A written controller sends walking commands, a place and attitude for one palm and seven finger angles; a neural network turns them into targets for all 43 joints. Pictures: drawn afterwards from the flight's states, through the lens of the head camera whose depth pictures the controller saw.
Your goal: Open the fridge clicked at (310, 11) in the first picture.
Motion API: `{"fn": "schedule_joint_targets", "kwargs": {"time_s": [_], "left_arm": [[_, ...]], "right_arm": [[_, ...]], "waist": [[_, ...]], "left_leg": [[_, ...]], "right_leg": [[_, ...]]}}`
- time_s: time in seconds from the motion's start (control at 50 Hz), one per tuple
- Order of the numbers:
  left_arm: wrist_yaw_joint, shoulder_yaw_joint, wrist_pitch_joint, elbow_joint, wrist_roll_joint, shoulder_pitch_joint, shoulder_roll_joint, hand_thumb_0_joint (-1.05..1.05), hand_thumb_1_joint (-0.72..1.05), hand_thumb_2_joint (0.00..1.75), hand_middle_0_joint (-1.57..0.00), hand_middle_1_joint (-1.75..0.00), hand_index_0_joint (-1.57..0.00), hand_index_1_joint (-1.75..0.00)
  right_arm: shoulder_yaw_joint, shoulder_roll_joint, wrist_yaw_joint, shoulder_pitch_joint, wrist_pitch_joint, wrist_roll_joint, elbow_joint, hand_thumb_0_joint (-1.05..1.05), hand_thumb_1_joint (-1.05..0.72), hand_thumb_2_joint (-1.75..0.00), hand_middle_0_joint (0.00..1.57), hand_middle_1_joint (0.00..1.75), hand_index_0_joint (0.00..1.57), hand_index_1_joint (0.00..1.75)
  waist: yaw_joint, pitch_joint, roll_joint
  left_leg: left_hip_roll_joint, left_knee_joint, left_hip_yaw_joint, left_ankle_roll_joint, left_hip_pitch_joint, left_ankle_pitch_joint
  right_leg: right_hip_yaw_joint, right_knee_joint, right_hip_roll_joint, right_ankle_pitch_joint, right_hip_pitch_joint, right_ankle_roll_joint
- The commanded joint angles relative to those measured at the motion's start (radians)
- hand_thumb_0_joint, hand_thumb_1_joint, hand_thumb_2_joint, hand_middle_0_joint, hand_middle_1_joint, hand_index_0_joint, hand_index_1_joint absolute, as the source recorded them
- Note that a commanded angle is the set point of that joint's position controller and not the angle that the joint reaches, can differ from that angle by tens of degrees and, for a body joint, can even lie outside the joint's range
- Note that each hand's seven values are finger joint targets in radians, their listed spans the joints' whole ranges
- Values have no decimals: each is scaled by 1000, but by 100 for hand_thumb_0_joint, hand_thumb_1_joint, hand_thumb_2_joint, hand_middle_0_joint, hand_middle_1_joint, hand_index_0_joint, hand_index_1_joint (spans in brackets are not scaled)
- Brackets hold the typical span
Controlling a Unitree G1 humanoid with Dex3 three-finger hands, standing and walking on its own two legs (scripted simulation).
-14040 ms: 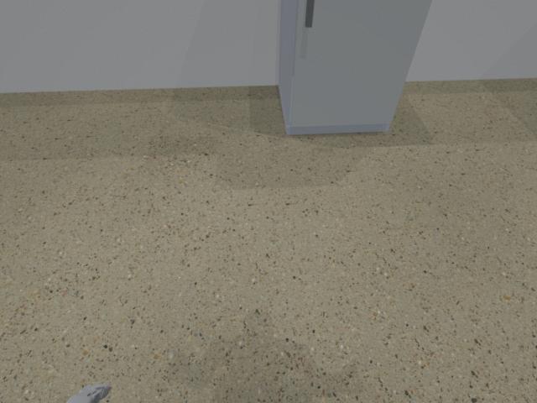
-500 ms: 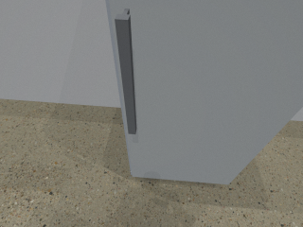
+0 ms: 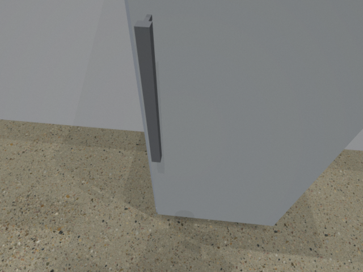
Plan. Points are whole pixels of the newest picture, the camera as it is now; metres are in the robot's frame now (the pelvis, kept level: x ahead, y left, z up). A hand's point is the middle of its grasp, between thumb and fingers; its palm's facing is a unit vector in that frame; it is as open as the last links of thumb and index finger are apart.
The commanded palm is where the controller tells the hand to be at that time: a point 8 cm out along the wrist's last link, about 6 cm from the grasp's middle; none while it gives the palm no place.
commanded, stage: raise the hand to about handle height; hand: left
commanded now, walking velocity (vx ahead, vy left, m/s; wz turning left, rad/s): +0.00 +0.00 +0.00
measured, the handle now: (153, 104) +0.49 +0.11 +0.11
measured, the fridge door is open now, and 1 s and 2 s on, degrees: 0 0 0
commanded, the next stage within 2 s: none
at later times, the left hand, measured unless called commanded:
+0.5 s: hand (96, 261) +0.15 +0.19 -0.04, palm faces -0.04 -1.00 +0.00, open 8.5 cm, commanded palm +0.13 +0.26 -0.03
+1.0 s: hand (67, 235) +0.18 +0.24 +0.02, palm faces +0.00 -1.00 -0.05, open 11.5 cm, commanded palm +0.15 +0.30 +0.02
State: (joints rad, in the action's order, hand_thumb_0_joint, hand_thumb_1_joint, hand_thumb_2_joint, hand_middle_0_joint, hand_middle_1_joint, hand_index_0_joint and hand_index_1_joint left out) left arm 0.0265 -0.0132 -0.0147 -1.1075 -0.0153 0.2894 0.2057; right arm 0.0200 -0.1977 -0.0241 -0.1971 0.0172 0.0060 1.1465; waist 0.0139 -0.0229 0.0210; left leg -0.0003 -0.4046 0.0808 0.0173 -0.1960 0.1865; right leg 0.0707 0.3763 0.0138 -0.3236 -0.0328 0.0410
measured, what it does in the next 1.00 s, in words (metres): shifts its weight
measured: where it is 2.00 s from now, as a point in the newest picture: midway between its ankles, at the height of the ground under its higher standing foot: outside the picture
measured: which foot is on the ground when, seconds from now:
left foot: down 0.00-1.00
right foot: down 0.00-1.00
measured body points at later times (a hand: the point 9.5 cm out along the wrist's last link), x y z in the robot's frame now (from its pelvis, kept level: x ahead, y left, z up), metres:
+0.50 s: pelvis -0.06 -0.01 -0.07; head -0.03 -0.01 +0.38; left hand +0.15 +0.24 -0.03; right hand +0.16 -0.27 -0.12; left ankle +0.02 +0.11 -0.74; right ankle -0.07 -0.08 -0.74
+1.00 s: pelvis -0.05 +0.02 -0.05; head -0.02 +0.02 +0.40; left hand +0.17 +0.30 +0.02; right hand +0.09 -0.22 -0.13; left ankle +0.02 +0.11 -0.74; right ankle -0.07 -0.08 -0.74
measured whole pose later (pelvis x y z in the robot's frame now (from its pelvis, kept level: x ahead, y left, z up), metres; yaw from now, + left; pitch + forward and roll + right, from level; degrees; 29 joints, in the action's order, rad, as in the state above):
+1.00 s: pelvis -0.05 +0.02 -0.05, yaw +0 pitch +8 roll -2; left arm -0.37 0.28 -0.33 -0.10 0.35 0.28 0.31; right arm 0.02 -0.24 -0.08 -0.29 0.23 -0.04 0.60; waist -0.01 0.07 -0.04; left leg 0.03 -0.89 0.05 0.05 -0.71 0.32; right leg 0.09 0.87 0.02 -0.47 -0.54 0.03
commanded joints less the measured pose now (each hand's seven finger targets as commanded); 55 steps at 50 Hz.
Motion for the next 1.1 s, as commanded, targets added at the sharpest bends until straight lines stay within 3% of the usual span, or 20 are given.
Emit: {"fn": "schedule_joint_targets", "kwargs": {"time_s": [0.0, 0.06, 0.08, 0.1, 0.12, 0.14, 0.16, 0.2, 0.22, 0.28, 0.34, 0.4, 0.44, 0.5, 0.54, 0.62, 0.74, 0.9, 1.04, 1.08], "left_arm": [[10, 26, -12, 22, 1, 67, 125, 0, 90, 90, -20, -30, -20, -30], [11, 25, -12, 20, 1, 72, 120, 0, 90, 90, -20, -30, -20, -30], [56, 8, -41, 11, -17, 151, 52, 0, 90, 90, -20, -30, -20, -30], [30, 158, -240, 1487, 204, -573, 330, 0, 88, 89, -20, -32, -20, -32], [61, 157, -214, 1294, 134, -189, 280, 0, 85, 88, -20, -33, -20, -33], [87, 85, -98, 1148, 148, 51, 105, 0, 83, 87, -21, -34, -21, -34], [58, 51, -94, 1105, 189, 70, 0, 0, 81, 86, -21, -36, -21, -36], [3, 176, -199, 1083, 211, 5, 117, 0, 76, 84, -21, -39, -21, -39], [-38, 194, -266, 978, 218, 29, 87, 0, 74, 83, -21, -40, -21, -40], [-224, 220, -484, 798, 255, 234, 22, 0, 67, 80, -22, -45, -22, -45], [-447, 306, -625, 809, 311, 251, 129, 0, 60, 77, -22, -50, -22, -50], [-503, 378, -528, 972, 401, 166, 189, 0, 53, 74, -23, -54, -23, -54], [-473, 382, -474, 1049, 421, 56, 199, 0, 48, 72, -23, -57, -23, -57], [-388, 338, -513, 1271, 368, -116, 209, 0, 41, 69, -24, -62, -24, -62], [-362, 294, -551, 1357, 342, -212, 219, 0, 36, 67, -24, -64, -24, -64], [-388, 274, -524, 1251, 329, -132, 216, 0, 27, 63, -25, -70, -25, -70], [-421, 396, -358, 1124, 384, -14, 269, 0, 13, 57, -25, -80, -25, -80], [-395, 370, -383, 1193, 389, -71, 243, 0, -6, 49, -27, -92, -27, -92], [-387, 410, -345, 1214, 374, -126, 315, 0, -22, 42, -28, -102, -28, -102], [-389, 408, -337, 1236, 380, -155, 309, 0, -27, 40, -28, -105, -28, -105]], "right_arm": [[-22, -130, -12, -19, 17, 1, -39, 0, -90, -90, 20, 30, 20, 30], [-21, -123, -12, -26, 16, 0, -34, 0, -90, -90, 20, 30, 20, 30], [-16, -94, 0, 18, 21, -1, -113, 0, -90, -90, 20, 30, 20, 30], [-54, -254, -49, -54, 147, -60, -435, 0, -90, -90, 20, 30, 20, 30], [-32, -187, -76, 8, 230, -47, -403, 0, -90, -90, 20, 30, 20, 30], [-55, -141, -66, -19, 244, -59, -410, 0, -90, -90, 20, 30, 20, 30], [-55, -135, -67, -28, 243, -76, -405, 0, -90, -90, 20, 30, 20, 30], [-83, -200, -68, 0, 245, -45, -472, 0, -90, -90, 20, 30, 20, 30], [-84, -192, -67, 7, 242, -27, -489, 0, -90, -90, 20, 30, 20, 30], [-101, -173, -27, 75, 250, -10, -559, 0, -90, -90, 20, 30, 20, 30], [-114, -188, 11, 93, 263, -32, -652, 0, -90, -90, 20, 30, 20, 30], [-104, -188, -14, 128, 243, -57, -767, 0, -90, -90, 20, 30, 20, 30], [-93, -181, -39, 101, 228, -57, -775, 0, -90, -90, 20, 30, 20, 30], [-87, -167, -63, 37, 233, -42, -757, 0, -90, -90, 20, 30, 20, 30], [-76, -172, -77, 12, 245, -33, -735, 0, -90, -90, 20, 30, 20, 30], [-65, -178, -86, 8, 269, -43, -694, 0, -90, -90, 20, 30, 20, 30], [-60, -178, -84, 34, 259, -54, -707, 0, -90, -90, 20, 30, 20, 30], [-56, -185, -67, 6, 278, -50, -711, 0, -90, -90, 20, 30, 20, 30], [-51, -206, -71, -10, 285, -52, -709, 0, -90, -90, 20, 30, 20, 30], [-46, -202, -73, -5, 283, -56, -714, 0, -90, -90, 20, 30, 20, 30]], "waist": [[0, -7, -3], [1, -23, -6], [12, -108, -14], [-121, 348, -174], [-9, 399, -378], [-23, 254, -347], [-45, 139, -159], [-82, 73, 90], [-79, 40, 185], [32, 110, 213], [56, 248, 72], [52, 333, 51], [18, 262, 73], [-32, 257, -81], [-61, 272, -78], [-62, 252, -123], [13, 303, -53], [-8, 275, -51], [-6, 270, -63], [-4, 270, -111]], "left_leg": [[119, 34, -115, 28, 64, -213], [118, 36, -116, 27, 55, -197], [88, -210, -57, -1, -40, -184], [0, -46, -67, 29, 265, -296], [40, -29, -64, 29, 379, -436], [37, -31, -89, 7, 237, -394], [45, -53, -95, 14, 156, -293], [16, -157, -106, 26, -17, -129], [6, -221, -109, 22, -118, -83], [-12, -384, -90, -8, -361, -10], [-20, -510, -79, -19, -481, 7], [-35, -532, -44, -2, -512, 96], [-19, -542, -66, 5, -524, 160], [16, -532, -87, 21, -425, 139], [29, -534, -112, 28, -401, 113], [29, -504, -123, 28, -375, 106], [20, -424, -125, 23, -335, 36], [22, -355, -129, 20, -249, 40], [29, -293, -151, 17, -180, 59], [28, -272, -154, 12, -153, 65]], "right_leg": [[-102, -75, -149, 311, -97, -7], [-102, -79, -147, 290, -103, -6], [-188, -79, -193, 713, -191, -78], [-69, 54, -92, 601, -161, -25], [-40, 139, -28, 351, -195, 2], [13, 166, -22, 159, -251, -9], [32, 135, -15, 169, -294, -16], [28, 119, -9, 147, -433, -34], [26, 168, -8, 124, -517, -42], [-14, 364, -11, 135, -617, -40], [-123, 469, -52, 206, -576, -38], [-215, 393, -77, 56, -516, -77], [-243, 345, -73, -81, -589, -97], [-187, 358, -37, -138, -678, -62], [-152, 392, -15, -94, -693, -49], [-118, 380, -1, -77, -695, -38], [-94, 338, -4, 5, -551, -48], [-26, 331, 19, 2, -581, -36], [-3, 309, 28, -6, -558, -25], [2, 300, 25, -5, -543, -21]]}}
